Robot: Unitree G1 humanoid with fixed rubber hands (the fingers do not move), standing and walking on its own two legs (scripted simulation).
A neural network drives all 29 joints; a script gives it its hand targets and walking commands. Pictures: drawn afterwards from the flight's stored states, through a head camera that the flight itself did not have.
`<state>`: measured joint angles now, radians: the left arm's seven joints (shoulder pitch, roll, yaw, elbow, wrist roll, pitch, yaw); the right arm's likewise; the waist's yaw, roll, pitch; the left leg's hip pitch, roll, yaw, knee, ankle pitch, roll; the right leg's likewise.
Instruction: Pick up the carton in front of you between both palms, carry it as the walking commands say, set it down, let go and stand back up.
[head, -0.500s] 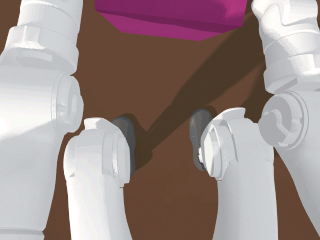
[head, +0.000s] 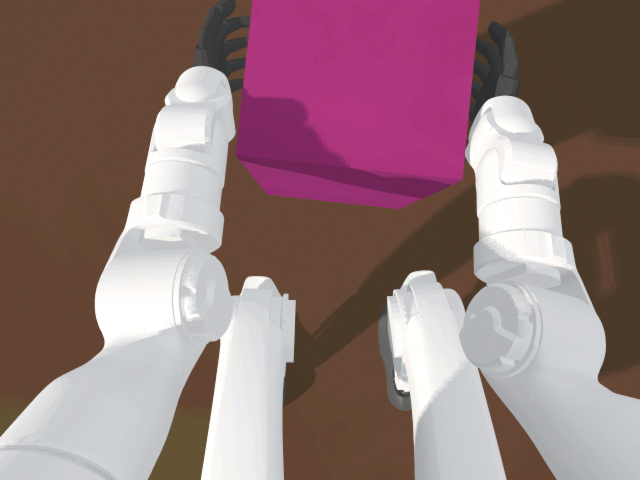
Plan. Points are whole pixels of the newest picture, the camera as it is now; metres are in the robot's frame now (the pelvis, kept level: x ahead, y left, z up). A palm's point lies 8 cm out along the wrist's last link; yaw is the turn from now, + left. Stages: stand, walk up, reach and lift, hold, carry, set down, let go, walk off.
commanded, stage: reach and lift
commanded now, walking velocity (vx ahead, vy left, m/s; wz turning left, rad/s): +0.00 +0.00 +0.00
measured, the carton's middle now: (348, 109) +0.53 -0.01 -0.13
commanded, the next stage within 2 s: none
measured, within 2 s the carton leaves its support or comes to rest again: neither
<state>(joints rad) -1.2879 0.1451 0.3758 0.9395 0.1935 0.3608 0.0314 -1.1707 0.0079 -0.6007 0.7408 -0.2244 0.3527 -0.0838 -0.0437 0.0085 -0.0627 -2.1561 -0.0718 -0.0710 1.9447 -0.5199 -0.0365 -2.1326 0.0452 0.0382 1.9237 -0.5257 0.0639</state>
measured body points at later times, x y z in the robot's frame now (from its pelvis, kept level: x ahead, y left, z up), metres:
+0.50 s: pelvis +0.03 +0.00 +0.11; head +0.25 +0.00 +0.51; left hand +0.51 +0.14 +0.07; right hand +0.50 -0.16 +0.07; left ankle +0.11 +0.12 -0.41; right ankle +0.12 -0.13 -0.41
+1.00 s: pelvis +0.06 +0.00 +0.25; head +0.17 +0.00 +0.68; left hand +0.45 +0.15 +0.22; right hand +0.44 -0.16 +0.22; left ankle +0.11 +0.12 -0.41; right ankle +0.12 -0.13 -0.41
